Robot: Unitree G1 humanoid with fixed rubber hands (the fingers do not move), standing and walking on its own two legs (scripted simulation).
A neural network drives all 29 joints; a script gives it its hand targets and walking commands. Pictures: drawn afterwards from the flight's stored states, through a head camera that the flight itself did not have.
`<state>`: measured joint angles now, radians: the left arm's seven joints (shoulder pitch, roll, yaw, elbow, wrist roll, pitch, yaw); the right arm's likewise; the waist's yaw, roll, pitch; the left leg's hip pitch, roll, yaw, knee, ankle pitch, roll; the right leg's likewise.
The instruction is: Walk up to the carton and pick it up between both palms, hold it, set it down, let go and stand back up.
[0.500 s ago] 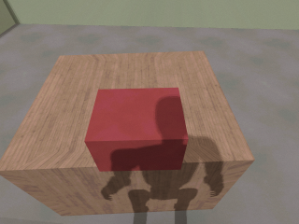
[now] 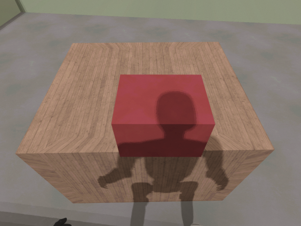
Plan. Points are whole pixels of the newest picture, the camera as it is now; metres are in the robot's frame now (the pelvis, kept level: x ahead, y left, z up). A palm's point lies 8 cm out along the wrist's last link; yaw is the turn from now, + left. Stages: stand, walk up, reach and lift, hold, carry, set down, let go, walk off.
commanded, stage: walk up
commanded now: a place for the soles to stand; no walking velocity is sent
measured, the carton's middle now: (160, 115) +0.48 -0.01 -0.02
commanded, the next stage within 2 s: reach and lift in 1.46 s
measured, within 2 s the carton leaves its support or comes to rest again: neither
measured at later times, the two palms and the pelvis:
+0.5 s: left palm out of the picture +0.01 +0.27 -0.11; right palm out of the picture +0.07 -0.24 -0.10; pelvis +0.00 +0.01 +0.02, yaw -2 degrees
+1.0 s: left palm out of the picture +0.05 +0.26 -0.11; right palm out of the picture +0.02 -0.25 -0.11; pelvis +0.01 +0.01 +0.02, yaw -5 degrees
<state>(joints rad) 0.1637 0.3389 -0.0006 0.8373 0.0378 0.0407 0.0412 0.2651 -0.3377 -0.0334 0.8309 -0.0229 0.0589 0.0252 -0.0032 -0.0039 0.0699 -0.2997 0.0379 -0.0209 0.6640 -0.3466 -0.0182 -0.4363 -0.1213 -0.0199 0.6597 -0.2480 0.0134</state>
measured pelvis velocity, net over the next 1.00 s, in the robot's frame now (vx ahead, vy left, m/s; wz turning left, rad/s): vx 0.01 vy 0.01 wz -0.09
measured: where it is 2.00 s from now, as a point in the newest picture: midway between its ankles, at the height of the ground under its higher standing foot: outside the picture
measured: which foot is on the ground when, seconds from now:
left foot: down 0.00-1.00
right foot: up 0.00-0.22, down 0.24-1.00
